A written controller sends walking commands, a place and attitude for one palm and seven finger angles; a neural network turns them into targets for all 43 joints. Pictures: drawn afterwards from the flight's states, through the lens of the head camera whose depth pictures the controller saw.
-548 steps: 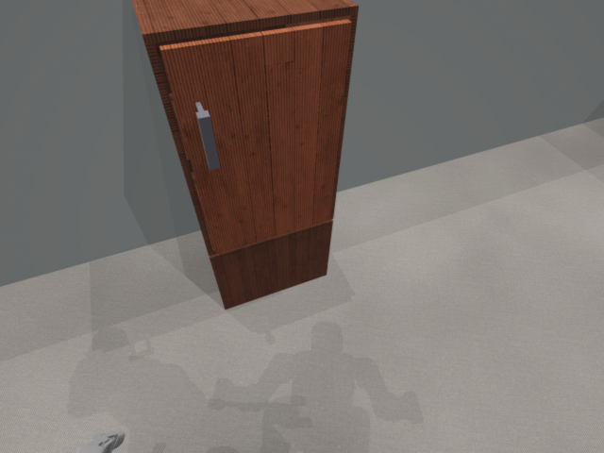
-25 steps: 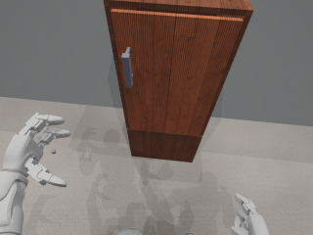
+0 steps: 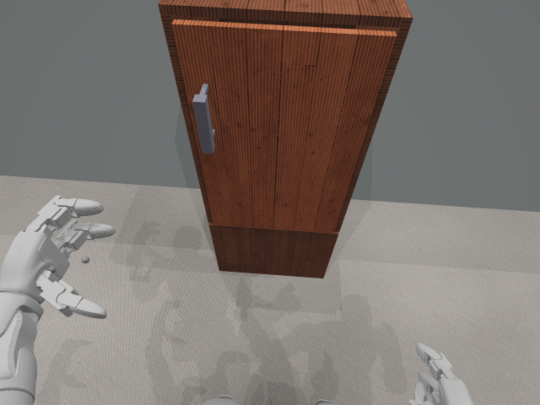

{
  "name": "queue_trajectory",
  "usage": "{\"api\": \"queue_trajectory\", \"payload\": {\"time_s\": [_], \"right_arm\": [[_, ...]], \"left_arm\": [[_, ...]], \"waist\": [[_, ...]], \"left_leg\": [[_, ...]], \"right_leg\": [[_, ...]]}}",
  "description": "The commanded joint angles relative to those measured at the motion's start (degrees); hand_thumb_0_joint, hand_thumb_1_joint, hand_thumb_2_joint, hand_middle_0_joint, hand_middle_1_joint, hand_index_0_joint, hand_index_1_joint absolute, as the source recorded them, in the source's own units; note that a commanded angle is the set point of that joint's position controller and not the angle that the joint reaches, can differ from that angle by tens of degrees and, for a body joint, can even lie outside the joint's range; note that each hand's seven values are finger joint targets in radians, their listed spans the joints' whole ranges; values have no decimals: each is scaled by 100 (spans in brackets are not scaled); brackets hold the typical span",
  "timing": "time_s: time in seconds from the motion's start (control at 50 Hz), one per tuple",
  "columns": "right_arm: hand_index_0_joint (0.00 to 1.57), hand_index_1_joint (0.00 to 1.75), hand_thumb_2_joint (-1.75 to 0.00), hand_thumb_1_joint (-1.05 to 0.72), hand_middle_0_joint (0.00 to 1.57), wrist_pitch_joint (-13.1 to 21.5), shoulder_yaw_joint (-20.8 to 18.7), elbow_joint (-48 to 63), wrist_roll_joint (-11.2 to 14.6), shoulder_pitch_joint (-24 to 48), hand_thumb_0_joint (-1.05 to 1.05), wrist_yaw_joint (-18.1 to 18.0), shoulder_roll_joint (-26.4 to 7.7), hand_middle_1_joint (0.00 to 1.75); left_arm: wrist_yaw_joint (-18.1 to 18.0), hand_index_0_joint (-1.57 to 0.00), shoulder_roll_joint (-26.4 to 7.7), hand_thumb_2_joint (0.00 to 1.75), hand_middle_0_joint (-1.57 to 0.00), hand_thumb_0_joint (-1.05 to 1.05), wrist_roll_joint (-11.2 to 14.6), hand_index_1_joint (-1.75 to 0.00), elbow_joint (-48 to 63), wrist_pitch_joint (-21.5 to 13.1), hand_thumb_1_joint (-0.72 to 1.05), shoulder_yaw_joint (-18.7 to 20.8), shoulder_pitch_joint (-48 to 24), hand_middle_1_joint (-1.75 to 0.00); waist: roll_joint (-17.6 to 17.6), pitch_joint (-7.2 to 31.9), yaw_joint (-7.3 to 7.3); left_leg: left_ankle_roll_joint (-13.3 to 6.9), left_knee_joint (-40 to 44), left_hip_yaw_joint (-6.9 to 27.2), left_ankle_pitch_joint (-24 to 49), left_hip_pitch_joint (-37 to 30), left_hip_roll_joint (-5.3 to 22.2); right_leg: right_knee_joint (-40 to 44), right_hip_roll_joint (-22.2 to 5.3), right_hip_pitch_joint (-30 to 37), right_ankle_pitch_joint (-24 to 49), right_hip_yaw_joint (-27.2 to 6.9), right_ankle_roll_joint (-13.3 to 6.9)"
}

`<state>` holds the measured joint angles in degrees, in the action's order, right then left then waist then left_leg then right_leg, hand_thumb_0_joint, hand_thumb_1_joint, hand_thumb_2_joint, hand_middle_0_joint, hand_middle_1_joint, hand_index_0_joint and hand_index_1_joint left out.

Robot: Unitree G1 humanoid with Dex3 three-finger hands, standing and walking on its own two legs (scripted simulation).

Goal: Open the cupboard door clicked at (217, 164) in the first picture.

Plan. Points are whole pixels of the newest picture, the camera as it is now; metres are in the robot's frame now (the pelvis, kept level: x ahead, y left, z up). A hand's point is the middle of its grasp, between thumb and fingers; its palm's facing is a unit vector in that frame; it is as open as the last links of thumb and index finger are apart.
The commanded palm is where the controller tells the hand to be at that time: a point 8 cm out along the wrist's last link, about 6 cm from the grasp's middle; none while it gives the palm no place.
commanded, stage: raise the hand with hooked fingers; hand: left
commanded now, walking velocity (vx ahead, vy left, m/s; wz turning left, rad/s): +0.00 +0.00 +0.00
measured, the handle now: (206, 119) +0.62 +0.16 +0.06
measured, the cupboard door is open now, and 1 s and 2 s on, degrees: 0 0 0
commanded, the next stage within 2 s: move the hooked fingers beside the handle in 0.08 s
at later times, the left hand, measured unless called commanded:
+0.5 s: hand (109, 224) +0.35 +0.26 +0.07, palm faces -0.05 -1.00 -0.02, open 14.0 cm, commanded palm +0.32 +0.31 +0.07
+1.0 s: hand (131, 184) +0.43 +0.25 +0.07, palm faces -0.04 -1.00 -0.01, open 14.0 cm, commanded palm +0.41 +0.30 +0.07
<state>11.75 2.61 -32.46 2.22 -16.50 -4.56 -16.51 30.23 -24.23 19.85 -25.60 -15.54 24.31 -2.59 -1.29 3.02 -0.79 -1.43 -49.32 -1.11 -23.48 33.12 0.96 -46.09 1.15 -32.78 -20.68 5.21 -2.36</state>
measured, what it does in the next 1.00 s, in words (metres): stands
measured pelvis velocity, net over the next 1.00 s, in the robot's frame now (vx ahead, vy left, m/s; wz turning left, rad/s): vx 0.00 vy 0.01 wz -0.02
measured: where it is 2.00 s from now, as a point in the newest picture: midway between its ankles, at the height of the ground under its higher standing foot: outside the picture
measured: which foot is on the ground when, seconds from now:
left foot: down 0.00-1.00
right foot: down 0.00-1.00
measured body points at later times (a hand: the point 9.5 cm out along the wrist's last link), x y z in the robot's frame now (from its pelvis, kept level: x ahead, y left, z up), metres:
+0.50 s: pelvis +0.00 +0.00 +0.00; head +0.06 +0.01 +0.44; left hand +0.34 +0.31 +0.08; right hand +0.14 -0.25 -0.09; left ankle +0.01 +0.10 -0.70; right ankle +0.03 -0.10 -0.70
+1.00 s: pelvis +0.00 +0.01 -0.01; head +0.08 +0.02 +0.43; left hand +0.42 +0.30 +0.07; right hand +0.07 -0.26 -0.11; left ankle +0.01 +0.10 -0.70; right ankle +0.03 -0.10 -0.70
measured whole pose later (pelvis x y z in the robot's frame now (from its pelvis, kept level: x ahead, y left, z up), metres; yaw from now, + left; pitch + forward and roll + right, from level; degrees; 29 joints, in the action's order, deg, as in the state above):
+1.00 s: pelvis +0.00 +0.01 -0.01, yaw -1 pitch +13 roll -2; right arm 4.4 2.5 -35.3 1.4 -20.0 -3.5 -16.5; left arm 26.7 -29.1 12.7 -53.7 -19.1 23.9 -33.3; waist -0.2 4.2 -5.0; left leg -2.1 -52.3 -1.9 -24.5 41.3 1.1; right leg -48.7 1.2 -41.1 -21.1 4.3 -1.7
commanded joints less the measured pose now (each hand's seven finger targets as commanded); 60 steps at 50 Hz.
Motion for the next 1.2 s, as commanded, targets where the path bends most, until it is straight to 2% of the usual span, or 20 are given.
{"api": "queue_trajectory", "payload": {"time_s": [0.0,0.08,0.16,0.24,0.34,0.4,0.48,0.56,0.6,0.64,0.7,0.84,0.88,0.96,1.0,1.04,1.06,1.08,1.12,1.18], "right_arm": [[20,30,-90,-90,20,363,-295,823,46,228,0,-68,-772,30],[20,30,-90,-90,20,362,-271,770,50,241,0,-88,-779,30],[20,30,-90,-90,20,382,-280,798,39,221,0,-72,-775,30],[20,30,-90,-90,20,358,-261,665,39,176,0,-123,-804,30],[20,30,-90,-90,20,317,-253,546,39,81,0,-169,-821,30],[20,30,-90,-90,20,277,-264,508,28,-2,0,-147,-821,30],[20,30,-90,-90,20,137,-292,557,13,-122,0,-70,-836,30],[20,30,-90,-90,20,4,-304,584,4,-223,0,3,-840,30],[20,30,-90,-90,20,-45,-337,601,1,-284,0,33,-838,30],[20,30,-90,-90,20,-121,-338,578,-12,-367,0,49,-872,30],[20,30,-90,-90,20,-220,-353,503,-8,-464,0,46,-884,30],[20,30,-90,-90,20,-409,-372,300,-38,-680,0,33,-927,30],[20,30,-90,-90,20,-457,-365,250,-35,-704,0,49,-902,30],[20,30,-90,-90,20,-588,-367,200,-47,-823,0,68,-961,30],[20,30,-90,-90,20,-632,-368,190,-62,-861,0,85,-954,30],[20,30,-90,-90,20,-697,-375,208,-85,-946,0,108,-983,30],[20,30,-90,-90,20,-721,-371,199,-97,-963,0,123,-959,30],[20,30,-90,-90,20,-751,-378,188,-106,-1008,0,131,-980,30],[20,30,-90,-90,20,-810,-366,144,-117,-1056,0,145,-976,30],[20,30,-90,-90,20,-899,-357,125,-119,-1108,0,170,-1003,30]], "left_arm": [[35,-30,-1597,30,-30,0,229,-120,1199,-380,-50,603,-1230,-120],[48,-30,-1474,30,-30,0,256,-120,881,-388,-50,540,-1325,-120],[116,-30,-1496,30,-30,0,190,-120,998,-357,-50,472,-1319,-120],[94,-30,-1481,30,-30,0,130,-120,918,-373,-50,252,-2317,-120],[-13,-30,-1474,30,-30,0,-14,-120,401,-398,-50,107,-3035,-120],[-120,-30,-1597,30,-30,0,-158,-120,211,-386,-50,138,-3247,-120],[-218,-30,-1711,30,-30,0,-229,-120,-162,-335,-50,289,-3071,-120],[-318,-30,-1809,30,-30,0,-259,-120,-357,-342,-50,400,-3192,-120],[-367,-30,-1671,30,-30,0,-279,-120,-298,-385,-50,291,-3332,-120],[-391,-30,-1889,30,-30,0,-314,-120,-447,-433,-50,436,-3499,-120],[-396,-30,-1835,30,-30,0,-383,-120,-674,-504,-50,323,-3864,-120],[-312,-30,-2084,30,-30,0,-500,-120,-1200,-704,-50,345,-4763,-120],[-313,-30,-1911,30,-30,0,-558,-120,-1392,-724,-50,138,-5061,-120],[-352,-30,-2136,30,-30,0,-631,-120,-2041,-693,-50,266,-5325,-120],[-390,-30,-2113,30,-30,0,-697,-120,-2128,-727,-50,190,-5657,-120],[-426,-30,-2408,30,-30,0,-760,-120,-2157,-812,-50,393,-5771,-120],[-445,-30,-2271,30,-30,0,-783,-120,-2108,-850,-50,261,-5907,-120],[-484,-30,-2397,30,-30,0,-806,-120,-2242,-873,-50,383,-5872,-120],[-511,-30,-2308,30,-30,0,-851,-120,-2353,-916,-50,244,-6256,-120],[-578,-30,-2341,30,-30,0,-934,-120,-2644,-897,-50,219,-6436,-120]], "waist": [[-251,1383,58],[-231,1155,36],[-419,1431,70],[-293,1240,-158],[-306,1371,-209],[-526,1655,-155],[-306,1890,-72],[-352,1891,-54],[-292,1978,-109],[-294,1949,-124],[-196,1887,-262],[-359,2163,-373],[-611,2110,-440],[-229,2064,-494],[-391,2131,-531],[-559,2401,-448],[-596,2528,-520],[-484,2553,-473],[-523,2477,-605],[-602,2365,-652]], "left_leg": [[-28,811,266,1089,-401,-116],[-10,824,274,906,-300,-118],[-14,803,272,1146,-477,-120],[-5,761,348,937,-438,-86],[-2,758,382,775,-431,-103],[29,770,414,980,-571,-92],[44,714,356,1350,-452,-82],[45,685,302,1584,-320,-72],[34,673,290,1641,-389,-60],[34,652,282,1654,-285,-49],[8,631,266,1540,-220,-36],[-8,484,279,1680,-261,-26],[6,474,293,1650,-366,-24],[-22,419,294,1477,-64,-5],[-20,386,307,1454,-82,-10],[4,326,332,1698,-206,4],[0,297,333,1821,-332,10],[2,271,348,1829,-273,18],[2,214,388,1865,-269,37],[6,218,390,1658,-169,39]], "right_leg": [[752,-31,892,701,-520,82],[764,-33,740,481,-517,73],[666,-37,825,790,-488,61],[656,6,481,591,-447,71],[618,-16,345,401,-453,62],[516,-35,353,615,-400,50],[407,-20,565,1038,-386,65],[358,-7,654,1321,-403,66],[356,5,607,1385,-405,88],[330,25,634,1418,-419,74],[353,24,506,1348,-434,100],[269,49,427,1475,-483,77],[261,45,185,1369,-449,75],[236,56,150,1279,-450,96],[197,45,26,1214,-445,96],[105,69,50,1348,-450,73],[89,73,12,1437,-441,85],[74,80,18,1425,-441,82],[15,107,-188,1396,-417,78],[45,102,-342,1207,-417,92]]}}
